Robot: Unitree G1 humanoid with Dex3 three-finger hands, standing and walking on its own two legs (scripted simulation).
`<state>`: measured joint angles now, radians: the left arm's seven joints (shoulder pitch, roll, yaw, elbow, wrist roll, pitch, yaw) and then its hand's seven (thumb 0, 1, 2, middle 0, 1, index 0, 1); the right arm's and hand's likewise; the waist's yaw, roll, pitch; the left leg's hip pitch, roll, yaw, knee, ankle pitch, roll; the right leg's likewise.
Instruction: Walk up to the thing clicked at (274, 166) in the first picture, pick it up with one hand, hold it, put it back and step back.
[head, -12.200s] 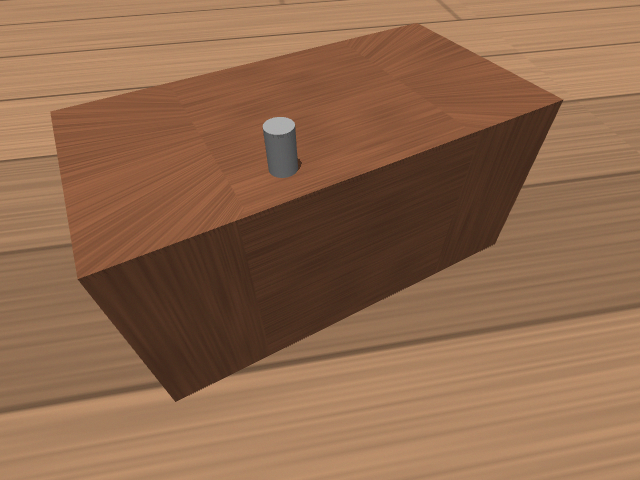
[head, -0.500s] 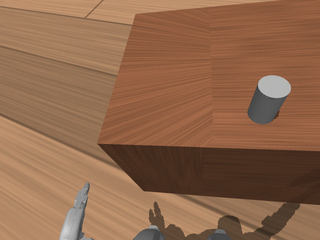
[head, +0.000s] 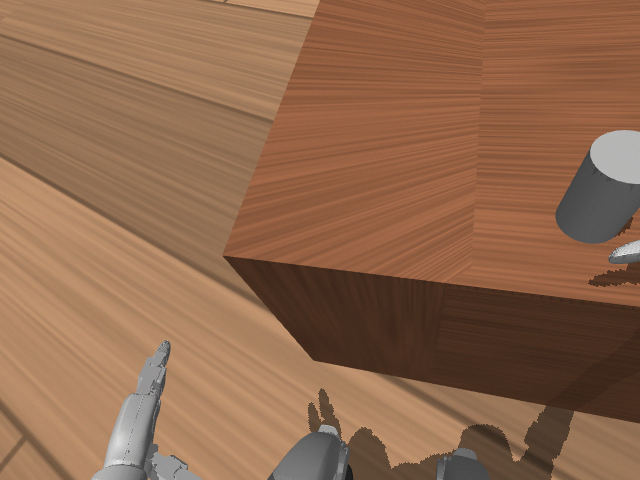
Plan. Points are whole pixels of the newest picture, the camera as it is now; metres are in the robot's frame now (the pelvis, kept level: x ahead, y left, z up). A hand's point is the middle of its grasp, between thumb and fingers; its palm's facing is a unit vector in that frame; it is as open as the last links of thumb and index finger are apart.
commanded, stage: close in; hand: right
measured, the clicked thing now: (606, 191) +0.49 -0.23 +0.03
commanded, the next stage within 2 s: rest palm in 0.22 s
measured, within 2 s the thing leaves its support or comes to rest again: leaves its support in 1.50 s
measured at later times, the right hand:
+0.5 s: hand (608, 197) +0.47 -0.22 +0.04, palm faces +0.17 +0.98 +0.03, open 17.3 cm
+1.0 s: hand (606, 183) +0.49 -0.22 +0.05, palm faces +0.19 +0.98 +0.02, open 12.6 cm
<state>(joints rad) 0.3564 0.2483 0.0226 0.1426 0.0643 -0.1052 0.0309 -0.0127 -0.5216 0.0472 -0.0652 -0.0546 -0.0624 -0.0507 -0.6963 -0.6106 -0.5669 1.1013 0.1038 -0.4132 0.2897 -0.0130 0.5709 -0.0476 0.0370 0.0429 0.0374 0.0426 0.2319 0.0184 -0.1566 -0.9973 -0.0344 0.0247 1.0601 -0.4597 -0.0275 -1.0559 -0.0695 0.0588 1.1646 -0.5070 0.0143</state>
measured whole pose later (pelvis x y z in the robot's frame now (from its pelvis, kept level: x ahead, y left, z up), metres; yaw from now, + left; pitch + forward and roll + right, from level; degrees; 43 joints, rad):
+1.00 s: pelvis +0.00 +0.00 +0.00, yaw +0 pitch +22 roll +4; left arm 0.40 0.25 0.06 0.04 0.06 -0.03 -0.02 -0.01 -0.53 0.06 -0.05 -0.05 -0.05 -0.05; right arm -0.77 -0.48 -0.47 1.11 0.05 -0.40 0.10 -0.01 0.36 -0.23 0.74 0.46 0.74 0.46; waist 0.22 0.00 -0.16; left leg -1.01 -0.02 0.02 1.08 -0.46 -0.03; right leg -1.06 -0.06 0.05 1.17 -0.50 0.01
